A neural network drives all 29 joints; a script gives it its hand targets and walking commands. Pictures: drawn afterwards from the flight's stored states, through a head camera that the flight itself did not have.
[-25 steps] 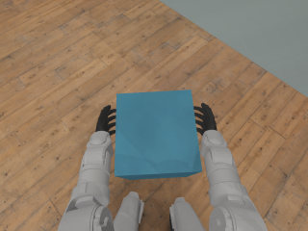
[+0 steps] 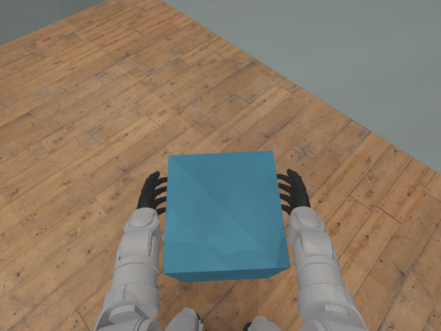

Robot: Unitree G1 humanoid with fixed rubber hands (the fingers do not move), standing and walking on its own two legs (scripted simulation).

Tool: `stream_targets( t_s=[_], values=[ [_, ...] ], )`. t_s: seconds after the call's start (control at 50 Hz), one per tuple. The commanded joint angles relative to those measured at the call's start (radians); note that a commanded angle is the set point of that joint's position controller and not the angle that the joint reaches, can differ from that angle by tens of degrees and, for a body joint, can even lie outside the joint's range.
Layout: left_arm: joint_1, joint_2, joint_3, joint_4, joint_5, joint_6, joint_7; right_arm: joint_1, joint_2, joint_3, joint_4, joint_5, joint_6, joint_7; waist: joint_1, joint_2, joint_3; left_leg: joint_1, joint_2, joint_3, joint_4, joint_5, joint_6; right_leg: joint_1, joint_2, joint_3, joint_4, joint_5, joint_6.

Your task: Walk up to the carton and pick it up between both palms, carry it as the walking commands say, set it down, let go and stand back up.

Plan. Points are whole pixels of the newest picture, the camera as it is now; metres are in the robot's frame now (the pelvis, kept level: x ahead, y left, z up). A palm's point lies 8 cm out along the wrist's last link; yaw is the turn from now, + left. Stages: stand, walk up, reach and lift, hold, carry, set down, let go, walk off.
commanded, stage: reach and lift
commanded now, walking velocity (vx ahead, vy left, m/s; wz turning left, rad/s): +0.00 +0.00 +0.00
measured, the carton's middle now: (224, 223) +0.33 +0.02 -0.10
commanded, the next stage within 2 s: hold in 2.00 s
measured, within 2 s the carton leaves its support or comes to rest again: neither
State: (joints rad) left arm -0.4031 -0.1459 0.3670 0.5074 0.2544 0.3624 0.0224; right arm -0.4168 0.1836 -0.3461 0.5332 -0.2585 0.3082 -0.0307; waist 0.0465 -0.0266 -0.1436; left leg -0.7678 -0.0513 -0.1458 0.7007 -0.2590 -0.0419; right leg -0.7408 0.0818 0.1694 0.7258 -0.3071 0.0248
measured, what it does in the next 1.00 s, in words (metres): stands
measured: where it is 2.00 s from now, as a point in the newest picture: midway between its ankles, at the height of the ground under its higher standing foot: outside the picture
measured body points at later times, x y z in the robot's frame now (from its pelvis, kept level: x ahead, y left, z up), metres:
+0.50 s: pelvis +0.02 +0.00 +0.03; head +0.02 +0.01 +0.48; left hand +0.32 +0.17 +0.03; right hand +0.35 -0.12 +0.03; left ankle +0.04 +0.14 -0.71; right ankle +0.02 -0.13 -0.71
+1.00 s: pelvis +0.01 +0.00 +0.04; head -0.04 +0.00 +0.48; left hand +0.31 +0.17 +0.08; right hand +0.33 -0.13 +0.08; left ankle +0.04 +0.14 -0.71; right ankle +0.02 -0.13 -0.71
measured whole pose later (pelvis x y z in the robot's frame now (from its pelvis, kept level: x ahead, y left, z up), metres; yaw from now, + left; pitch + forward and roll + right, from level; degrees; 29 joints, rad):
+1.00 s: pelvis +0.01 +0.00 +0.04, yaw +0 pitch -7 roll +0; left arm -0.31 -0.16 0.26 0.29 0.29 0.76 0.02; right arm -0.32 0.17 -0.24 0.32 -0.29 0.71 0.00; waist 0.04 -0.01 -0.01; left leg -0.08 -0.03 -0.14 0.37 -0.18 -0.03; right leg -0.05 0.04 0.16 0.39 -0.22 0.01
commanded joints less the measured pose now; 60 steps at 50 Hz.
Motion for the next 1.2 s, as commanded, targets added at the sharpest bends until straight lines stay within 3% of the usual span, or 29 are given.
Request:
stream_targets(
  t_s=[0.0, 0.54, 0.8, 0.96, 1.18],
  values=[
    [-0.527, -0.99, -0.61, -0.002, -0.149, -0.022, -0.266, -0.472, 0.979, 0.578, 0.063, 0.121, 0.015, 0.249, 0.007, 0.018, -0.504, 0.415, -0.058, 0.123, -0.081, 0.289, 0.01, 0.244, 0.047, -0.107, -0.128, 0.256, 0.0],
    [-0.413, -0.987, -0.663, -0.169, -0.208, 0.196, -0.265, -0.359, 0.954, 0.631, -0.101, 0.191, 0.222, 0.272, 0.004, 0.032, -0.234, 0.737, -0.039, 0.092, -0.31, 0.34, 0.001, 0.576, 0.023, -0.096, -0.359, 0.293, -0.011],
    [-0.442, -0.958, -0.695, -0.276, -0.253, 0.317, -0.265, -0.382, 0.938, 0.669, -0.218, 0.23, 0.341, 0.273, -0.003, 0.028, -0.12, 0.799, -0.039, 0.092, -0.351, 0.287, 0.011, 0.655, 0.009, -0.077, -0.409, 0.25, -0.013],
    [-0.48, -0.941, -0.663, -0.257, -0.241, 0.359, -0.263, -0.426, 0.92, 0.64, -0.217, 0.22, 0.387, 0.279, -0.012, 0.018, -0.052, 0.791, -0.042, 0.102, -0.372, 0.189, 0.018, 0.639, 0.003, -0.083, -0.425, 0.172, -0.011],
    [-0.529, -0.973, -0.675, -0.235, -0.242, 0.349, -0.259, -0.48, 0.911, 0.632, -0.217, 0.227, 0.385, 0.287, -0.049, 0.022, -0.097, 0.782, -0.038, 0.094, -0.364, 0.159, 0.017, 0.64, 0.002, -0.09, -0.409, 0.168, -0.011]
  ],
)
